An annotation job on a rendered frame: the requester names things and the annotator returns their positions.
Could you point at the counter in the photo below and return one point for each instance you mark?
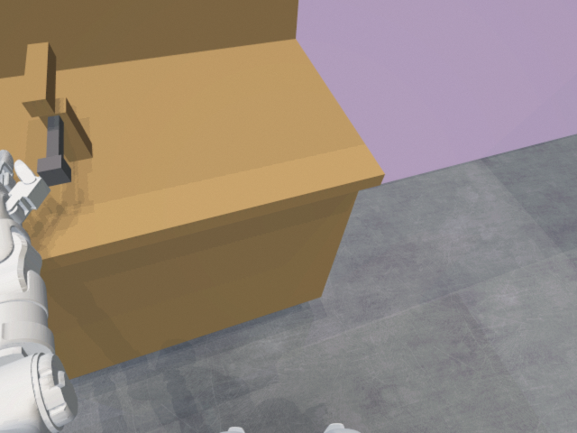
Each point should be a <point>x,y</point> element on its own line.
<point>213,172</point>

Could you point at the left robot forearm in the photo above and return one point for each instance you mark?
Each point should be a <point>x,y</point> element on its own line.
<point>23,297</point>

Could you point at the tap lever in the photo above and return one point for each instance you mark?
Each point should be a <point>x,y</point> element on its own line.
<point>54,169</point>

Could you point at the robot left hand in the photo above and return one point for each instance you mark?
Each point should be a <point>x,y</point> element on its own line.
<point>18,200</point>

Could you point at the left robot upper arm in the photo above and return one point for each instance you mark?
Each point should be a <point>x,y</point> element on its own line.
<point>36,395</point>

